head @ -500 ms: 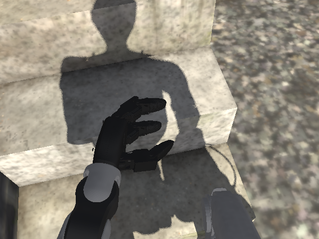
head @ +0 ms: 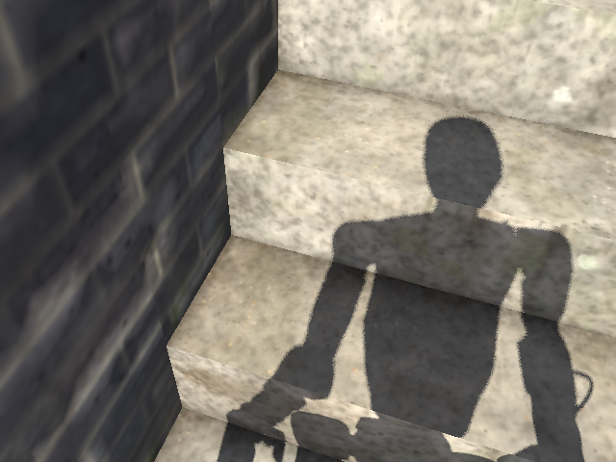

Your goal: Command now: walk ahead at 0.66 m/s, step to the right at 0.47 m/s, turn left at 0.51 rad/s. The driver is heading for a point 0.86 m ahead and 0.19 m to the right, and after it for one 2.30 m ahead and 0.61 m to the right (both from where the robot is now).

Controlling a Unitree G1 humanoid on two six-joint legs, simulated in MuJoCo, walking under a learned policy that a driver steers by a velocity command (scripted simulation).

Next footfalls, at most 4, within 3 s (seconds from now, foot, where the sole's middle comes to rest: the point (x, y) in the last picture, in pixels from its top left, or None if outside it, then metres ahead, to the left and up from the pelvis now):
0.24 right None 0.29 -0.17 -0.48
0.72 left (299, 359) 0.51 0.05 -0.28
1.18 right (596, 172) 0.74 -0.38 -0.09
1.76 left None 1.03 -0.14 0.10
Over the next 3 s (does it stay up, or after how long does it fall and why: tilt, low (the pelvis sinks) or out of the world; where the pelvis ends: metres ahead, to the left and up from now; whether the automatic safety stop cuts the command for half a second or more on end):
stays up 1.50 -0.42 1.25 its command is cut before an obstacle from the start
